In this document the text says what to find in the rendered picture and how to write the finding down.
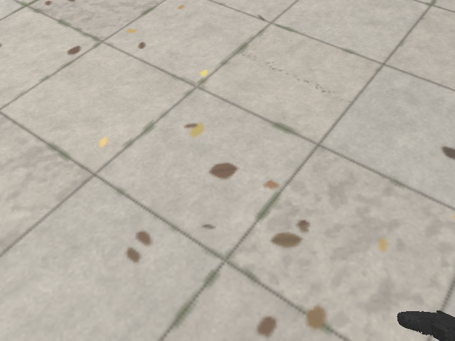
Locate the right robot hand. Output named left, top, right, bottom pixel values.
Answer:
left=397, top=310, right=455, bottom=341

